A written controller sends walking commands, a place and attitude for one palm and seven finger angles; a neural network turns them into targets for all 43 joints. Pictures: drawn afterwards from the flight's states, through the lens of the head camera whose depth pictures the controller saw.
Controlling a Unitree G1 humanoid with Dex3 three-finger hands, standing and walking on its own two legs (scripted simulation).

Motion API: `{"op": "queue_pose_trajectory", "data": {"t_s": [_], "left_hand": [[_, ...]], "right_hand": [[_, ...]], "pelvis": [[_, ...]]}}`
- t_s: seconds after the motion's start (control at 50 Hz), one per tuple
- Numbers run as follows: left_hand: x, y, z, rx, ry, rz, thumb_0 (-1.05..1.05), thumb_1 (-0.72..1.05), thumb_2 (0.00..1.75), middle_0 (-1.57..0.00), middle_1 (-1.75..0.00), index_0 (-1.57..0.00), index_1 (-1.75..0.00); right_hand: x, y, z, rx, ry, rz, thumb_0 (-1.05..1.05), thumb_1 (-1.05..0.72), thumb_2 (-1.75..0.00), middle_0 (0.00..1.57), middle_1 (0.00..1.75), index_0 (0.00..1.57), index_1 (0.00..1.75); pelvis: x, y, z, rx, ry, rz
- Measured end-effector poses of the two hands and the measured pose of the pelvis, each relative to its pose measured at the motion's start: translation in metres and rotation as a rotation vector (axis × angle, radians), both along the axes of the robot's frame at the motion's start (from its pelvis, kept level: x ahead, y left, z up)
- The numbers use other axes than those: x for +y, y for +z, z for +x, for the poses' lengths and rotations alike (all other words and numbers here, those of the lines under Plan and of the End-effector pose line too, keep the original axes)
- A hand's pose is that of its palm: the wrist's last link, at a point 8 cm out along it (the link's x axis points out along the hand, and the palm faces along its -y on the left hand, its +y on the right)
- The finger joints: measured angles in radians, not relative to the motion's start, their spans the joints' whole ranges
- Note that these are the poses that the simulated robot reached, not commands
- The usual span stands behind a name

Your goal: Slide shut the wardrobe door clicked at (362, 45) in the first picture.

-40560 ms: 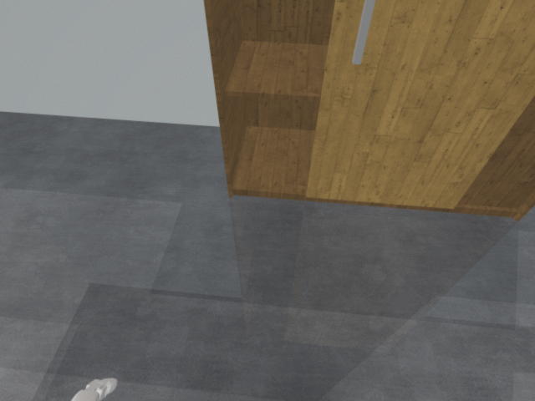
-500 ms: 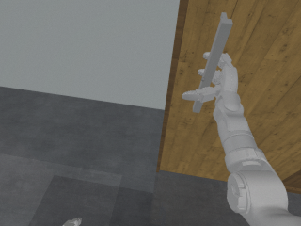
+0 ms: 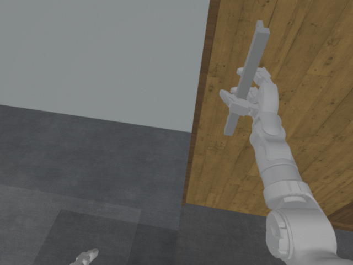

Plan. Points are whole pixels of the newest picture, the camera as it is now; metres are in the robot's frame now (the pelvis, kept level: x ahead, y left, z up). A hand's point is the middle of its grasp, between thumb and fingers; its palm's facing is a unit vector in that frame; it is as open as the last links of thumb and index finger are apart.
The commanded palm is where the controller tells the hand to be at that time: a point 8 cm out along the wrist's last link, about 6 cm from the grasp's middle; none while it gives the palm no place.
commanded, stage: grip the handle and tug to test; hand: right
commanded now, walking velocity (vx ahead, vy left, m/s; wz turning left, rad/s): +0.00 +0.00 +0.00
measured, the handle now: (241, 87) +0.52 -0.09 +0.15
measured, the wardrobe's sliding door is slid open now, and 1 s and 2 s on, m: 0.00 0.00 0.00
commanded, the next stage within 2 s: tug the door sideways, standing still in 0.92 s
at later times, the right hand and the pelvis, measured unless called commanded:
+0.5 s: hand (236, 98) +0.45 -0.07 +0.16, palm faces +0.03 +1.00 +0.02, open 6.5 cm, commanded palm +0.41 -0.12 +0.16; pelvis +0.02 +0.01 +0.00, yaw +1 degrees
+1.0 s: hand (236, 98) +0.45 -0.07 +0.16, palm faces +0.01 +1.00 +0.01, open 6.5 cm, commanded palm +0.39 -0.12 +0.16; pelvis +0.06 +0.02 +0.01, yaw +3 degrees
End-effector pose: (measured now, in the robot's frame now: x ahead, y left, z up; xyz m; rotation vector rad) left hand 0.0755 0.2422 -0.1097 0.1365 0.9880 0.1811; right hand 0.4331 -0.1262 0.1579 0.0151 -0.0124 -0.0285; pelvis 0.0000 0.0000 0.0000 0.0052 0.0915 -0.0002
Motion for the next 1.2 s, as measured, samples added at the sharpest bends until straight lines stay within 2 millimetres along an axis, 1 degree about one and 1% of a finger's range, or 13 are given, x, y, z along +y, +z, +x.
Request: {"op": "queue_pose_trajectory", "data": {"t_s": [0.14,0.16,0.42,0.6,0.72,0.84,0.94,1.02,1.12,1.2], "left_hand": [[0.001,0.000,0.004,-0.002,0.002,-0.003,0.01,0.91,0.90,-0.20,-0.30,-0.20,-0.30],[0.002,0.000,0.005,-0.002,0.003,-0.003,0.01,0.91,0.90,-0.20,-0.30,-0.20,-0.30],[0.008,0.003,0.015,-0.013,0.020,-0.005,0.01,0.91,0.90,-0.20,-0.30,-0.20,-0.30],[0.011,0.006,0.031,-0.030,0.010,-0.009,0.01,0.91,0.90,-0.20,-0.30,-0.20,-0.30],[0.011,0.009,0.045,-0.048,0.004,-0.016,0.01,0.91,0.90,-0.20,-0.30,-0.20,-0.30],[0.011,0.012,0.063,-0.067,-0.003,-0.025,0.01,0.91,0.90,-0.20,-0.30,-0.20,-0.30],[0.011,0.018,0.084,-0.088,-0.008,-0.032,0.01,0.91,0.90,-0.20,-0.30,-0.20,-0.30],[0.011,0.023,0.105,-0.116,-0.010,-0.039,0.01,0.91,0.90,-0.20,-0.30,-0.20,-0.30],[0.011,0.028,0.137,-0.140,-0.033,-0.037,0.01,0.91,0.90,-0.20,-0.30,-0.20,-0.30],[0.009,0.026,0.163,-0.132,-0.081,-0.024,0.01,0.91,0.90,-0.20,-0.30,-0.20,-0.30]], "right_hand": [[0.000,0.000,0.001,-0.002,-0.002,0.001,0.00,-0.59,-0.77,0.36,1.30,0.34,1.30],[0.001,0.000,0.000,-0.003,-0.001,0.002,0.00,-0.62,-0.78,0.35,1.30,0.33,1.30],[0.004,0.000,-0.001,0.001,-0.005,0.007,0.00,-0.66,-0.76,0.30,1.32,0.28,1.33],[0.004,0.000,-0.002,0.004,-0.008,0.007,0.01,-0.68,-0.75,0.28,1.32,0.27,1.33],[0.005,0.001,-0.003,0.005,-0.003,0.006,0.01,-0.69,-0.74,0.27,1.32,0.25,1.33],[0.005,0.001,-0.003,0.007,0.002,0.004,0.01,-0.70,-0.73,0.26,1.32,0.24,1.33],[0.004,0.001,-0.003,0.008,0.012,0.002,0.01,-0.70,-0.73,0.25,1.31,0.23,1.33],[0.004,0.001,-0.003,0.006,0.015,-0.004,0.01,-0.70,-0.73,0.25,1.31,0.22,1.34],[0.004,0.001,-0.002,0.006,0.015,-0.013,0.00,-0.69,-0.75,0.26,1.31,0.23,1.34],[0.009,0.005,0.005,0.002,0.013,-0.032,0.00,-0.71,-0.80,0.31,1.34,0.28,1.36]], "pelvis": [[0.001,0.001,0.004,-0.001,0.004,-0.002],[0.001,0.001,0.004,-0.001,0.005,-0.002],[0.006,0.003,0.014,-0.009,0.016,-0.006],[0.009,0.004,0.021,-0.011,0.016,-0.008],[0.011,0.005,0.029,-0.011,0.022,-0.013],[0.013,0.007,0.040,-0.013,0.028,-0.017],[0.015,0.009,0.053,-0.014,0.041,-0.023],[0.016,0.011,0.066,-0.012,0.057,-0.024],[0.018,0.013,0.085,-0.010,0.059,-0.024],[0.019,0.013,0.096,-0.008,0.026,-0.022]]}}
